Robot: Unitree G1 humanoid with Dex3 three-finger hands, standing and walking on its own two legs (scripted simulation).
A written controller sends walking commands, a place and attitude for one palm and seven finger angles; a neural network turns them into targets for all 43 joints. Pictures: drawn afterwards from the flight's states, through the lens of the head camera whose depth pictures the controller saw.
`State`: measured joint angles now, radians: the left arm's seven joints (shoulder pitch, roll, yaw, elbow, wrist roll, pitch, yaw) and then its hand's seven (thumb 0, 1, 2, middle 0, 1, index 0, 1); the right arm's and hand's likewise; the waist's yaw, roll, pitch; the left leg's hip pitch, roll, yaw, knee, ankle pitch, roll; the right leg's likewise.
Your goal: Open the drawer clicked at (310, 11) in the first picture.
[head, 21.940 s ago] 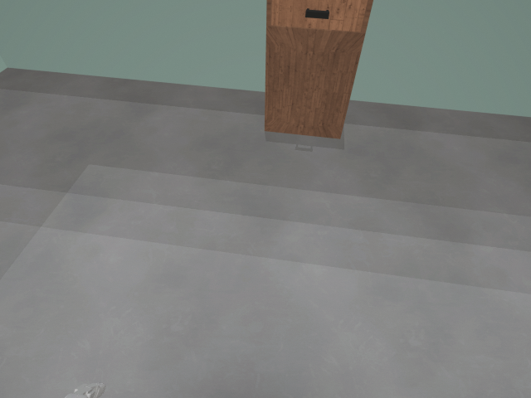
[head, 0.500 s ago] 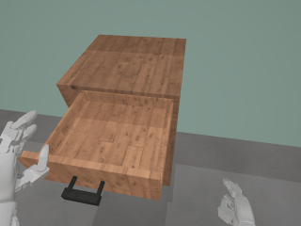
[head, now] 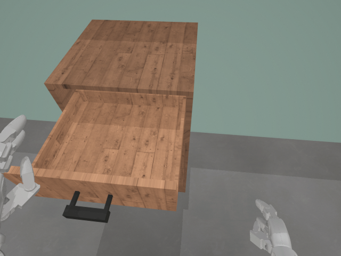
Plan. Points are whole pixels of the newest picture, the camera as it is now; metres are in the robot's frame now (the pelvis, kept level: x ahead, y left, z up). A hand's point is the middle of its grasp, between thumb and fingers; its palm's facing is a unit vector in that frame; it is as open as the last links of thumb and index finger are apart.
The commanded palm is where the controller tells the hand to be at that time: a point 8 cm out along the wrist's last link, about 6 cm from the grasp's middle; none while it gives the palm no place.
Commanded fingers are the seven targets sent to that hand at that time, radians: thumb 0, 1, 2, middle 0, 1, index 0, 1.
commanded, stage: step back with the hand held close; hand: left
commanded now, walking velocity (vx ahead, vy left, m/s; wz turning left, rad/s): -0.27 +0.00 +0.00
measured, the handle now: (90, 205) +0.24 +0.23 -0.05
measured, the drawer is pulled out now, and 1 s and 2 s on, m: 0.30 0.30 0.30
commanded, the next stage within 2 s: stop stepping back and stand still in 1.22 s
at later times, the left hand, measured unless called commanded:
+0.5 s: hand (8, 242) +0.12 +0.23 +0.16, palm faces +0.38 -0.79 -0.48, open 7.4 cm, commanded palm +0.06 +0.28 +0.18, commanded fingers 0.00 0.90 0.90 -0.20 -0.30 -0.20 -0.30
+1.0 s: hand out of the picture +0.08 +0.24 +0.16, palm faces +0.39 -0.79 -0.48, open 7.4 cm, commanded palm +0.01 +0.28 +0.18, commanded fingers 0.00 0.90 0.90 -0.20 -0.30 -0.20 -0.30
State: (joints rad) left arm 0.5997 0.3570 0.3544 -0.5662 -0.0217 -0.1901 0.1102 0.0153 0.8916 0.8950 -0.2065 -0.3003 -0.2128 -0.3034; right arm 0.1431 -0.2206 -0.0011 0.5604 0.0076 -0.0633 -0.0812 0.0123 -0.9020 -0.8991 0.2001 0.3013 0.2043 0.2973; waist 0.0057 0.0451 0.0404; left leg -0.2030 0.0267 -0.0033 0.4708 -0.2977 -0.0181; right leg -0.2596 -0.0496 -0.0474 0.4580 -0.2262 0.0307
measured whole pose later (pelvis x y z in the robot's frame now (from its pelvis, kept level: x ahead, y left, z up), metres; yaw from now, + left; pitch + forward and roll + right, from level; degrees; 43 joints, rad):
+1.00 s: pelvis -0.12 -0.01 -0.02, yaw +2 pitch +1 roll -2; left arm 0.61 0.42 0.42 -0.64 -0.02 -0.26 0.18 0.01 0.89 0.90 -0.21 -0.30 -0.22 -0.30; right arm 0.18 -0.18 -0.02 0.60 0.00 -0.14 -0.08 0.01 -0.90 -0.90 0.20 0.30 0.20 0.30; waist -0.02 -0.01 0.04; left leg -0.46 0.04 -0.05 0.63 -0.19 -0.02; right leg -0.46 0.01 -0.01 0.78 -0.39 0.01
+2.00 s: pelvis -0.25 -0.05 +0.00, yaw +3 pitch +0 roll +0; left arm 0.66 0.37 0.35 -0.57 -0.02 -0.22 0.17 0.01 0.89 0.90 -0.21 -0.30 -0.22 -0.30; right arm 0.24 -0.23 -0.01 0.64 0.00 -0.11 -0.07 0.01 -0.90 -0.90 0.20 0.30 0.20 0.30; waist -0.02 0.02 0.00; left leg -0.23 0.01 0.00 0.54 -0.35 0.03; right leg -0.31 0.02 -0.11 0.48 -0.17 -0.07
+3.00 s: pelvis -0.24 -0.05 +0.00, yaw +2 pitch -2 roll +0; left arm 0.29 0.11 0.01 1.13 0.02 0.01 0.04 0.01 0.92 0.90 -0.20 -0.30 -0.20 -0.30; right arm 0.38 -0.07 0.01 1.12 -0.01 0.00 -0.04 0.00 -0.91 -0.90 0.20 0.30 0.20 0.30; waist 0.00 0.02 0.03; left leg -0.14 0.00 0.03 0.42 -0.26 0.01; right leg -0.24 0.02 -0.09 0.41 -0.14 -0.06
